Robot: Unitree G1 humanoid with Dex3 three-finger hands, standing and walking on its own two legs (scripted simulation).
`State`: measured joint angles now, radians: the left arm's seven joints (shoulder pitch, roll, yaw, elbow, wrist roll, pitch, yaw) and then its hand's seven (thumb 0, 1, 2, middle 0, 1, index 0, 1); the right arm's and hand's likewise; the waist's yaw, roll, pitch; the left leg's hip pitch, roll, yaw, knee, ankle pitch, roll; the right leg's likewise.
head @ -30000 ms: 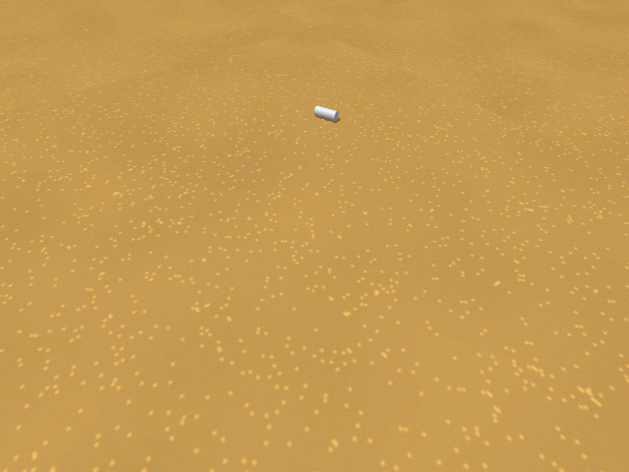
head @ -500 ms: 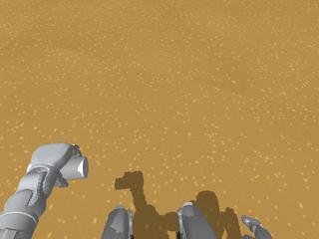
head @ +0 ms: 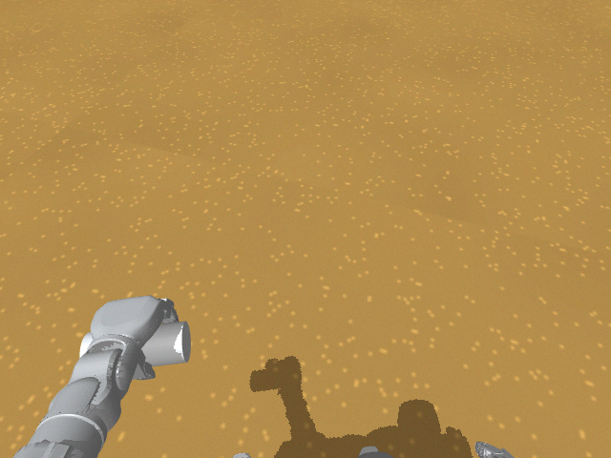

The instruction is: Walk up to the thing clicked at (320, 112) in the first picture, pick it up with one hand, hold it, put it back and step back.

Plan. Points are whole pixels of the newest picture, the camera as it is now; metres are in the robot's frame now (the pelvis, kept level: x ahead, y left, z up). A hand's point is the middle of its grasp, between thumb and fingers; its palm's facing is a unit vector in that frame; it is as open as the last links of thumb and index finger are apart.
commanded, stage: lift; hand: left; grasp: from above
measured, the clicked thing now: (138, 347) +0.33 +0.24 -0.09
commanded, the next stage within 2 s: hold in 0.02 s
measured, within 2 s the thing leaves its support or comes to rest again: neither
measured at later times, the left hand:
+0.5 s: hand (135, 327) +0.33 +0.22 -0.03, palm faces -0.46 -0.04 -0.89, open 9.0 cm
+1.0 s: hand (136, 333) +0.31 +0.21 +0.00, palm faces -0.46 -0.04 -0.89, open 9.0 cm
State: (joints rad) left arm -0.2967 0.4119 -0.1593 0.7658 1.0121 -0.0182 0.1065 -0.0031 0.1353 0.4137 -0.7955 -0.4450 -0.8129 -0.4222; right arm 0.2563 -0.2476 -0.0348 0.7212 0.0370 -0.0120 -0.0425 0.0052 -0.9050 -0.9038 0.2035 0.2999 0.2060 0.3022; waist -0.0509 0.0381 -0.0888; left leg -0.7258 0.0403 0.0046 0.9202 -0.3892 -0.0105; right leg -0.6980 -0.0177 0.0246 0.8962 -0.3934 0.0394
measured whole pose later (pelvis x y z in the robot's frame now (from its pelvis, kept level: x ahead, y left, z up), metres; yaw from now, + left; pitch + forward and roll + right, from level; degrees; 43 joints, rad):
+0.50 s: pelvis +0.02 +0.00 +0.03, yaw +0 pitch +7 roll +0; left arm -0.27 0.40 -0.19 0.72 1.02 -0.03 0.02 0.00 0.13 0.43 -0.79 -0.46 -0.81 -0.43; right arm 0.23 -0.25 -0.05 0.71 0.04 0.03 -0.04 0.01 -0.90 -0.90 0.20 0.30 0.21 0.30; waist -0.03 0.04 -0.07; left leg -0.49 0.03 0.03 0.70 -0.33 -0.01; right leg -0.47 -0.03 0.04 0.69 -0.34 0.04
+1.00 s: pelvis +0.01 +0.00 +0.04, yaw -1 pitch +3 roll +0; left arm -0.23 0.40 -0.20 0.64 1.01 -0.04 -0.03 0.00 0.13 0.44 -0.80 -0.44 -0.81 -0.42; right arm 0.22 -0.26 -0.04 0.67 0.05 0.05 -0.05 0.01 -0.90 -0.90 0.20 0.30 0.21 0.30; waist -0.01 0.05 -0.05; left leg -0.39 0.03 0.04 0.61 -0.28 -0.01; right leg -0.39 -0.03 0.05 0.63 -0.30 0.03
